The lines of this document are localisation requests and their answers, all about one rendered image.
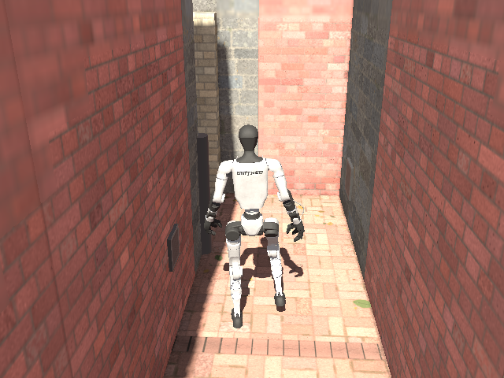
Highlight robot right forearm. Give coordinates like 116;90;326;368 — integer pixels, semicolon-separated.
283;189;302;224

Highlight right robot thigh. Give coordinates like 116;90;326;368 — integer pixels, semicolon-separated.
263;217;279;258

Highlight robot left forearm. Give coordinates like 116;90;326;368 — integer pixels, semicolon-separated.
206;192;221;222

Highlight robot right hand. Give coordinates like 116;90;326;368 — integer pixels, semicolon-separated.
286;221;305;242

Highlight robot left hand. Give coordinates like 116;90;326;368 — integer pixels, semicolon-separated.
204;219;222;235

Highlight left robot foot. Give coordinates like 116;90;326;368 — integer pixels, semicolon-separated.
231;308;243;328

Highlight left robot upper arm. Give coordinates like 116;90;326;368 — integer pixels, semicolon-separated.
213;160;233;204

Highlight right robot upper arm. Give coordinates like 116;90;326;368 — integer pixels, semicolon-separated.
266;158;290;202

